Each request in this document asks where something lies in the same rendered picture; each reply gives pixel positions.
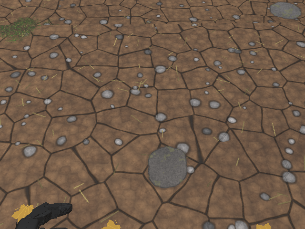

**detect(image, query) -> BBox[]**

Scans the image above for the robot left hand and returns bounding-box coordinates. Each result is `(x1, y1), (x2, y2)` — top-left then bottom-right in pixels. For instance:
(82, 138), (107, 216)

(15, 202), (72, 229)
